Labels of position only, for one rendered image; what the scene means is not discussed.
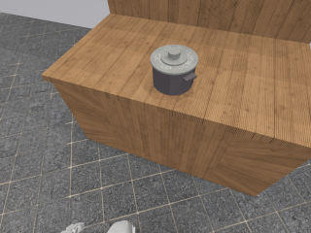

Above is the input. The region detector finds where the robot left thigh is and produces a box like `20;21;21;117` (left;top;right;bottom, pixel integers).
107;221;136;233

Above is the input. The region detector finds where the pot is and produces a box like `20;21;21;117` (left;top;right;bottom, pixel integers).
152;66;197;96

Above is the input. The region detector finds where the table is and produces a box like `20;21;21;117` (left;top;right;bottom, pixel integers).
42;0;311;197

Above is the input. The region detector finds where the robot left hand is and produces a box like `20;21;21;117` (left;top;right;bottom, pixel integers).
61;222;85;233

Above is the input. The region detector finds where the lid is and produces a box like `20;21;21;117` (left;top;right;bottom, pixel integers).
150;44;198;76

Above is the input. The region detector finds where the knob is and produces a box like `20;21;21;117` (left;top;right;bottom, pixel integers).
168;48;181;59

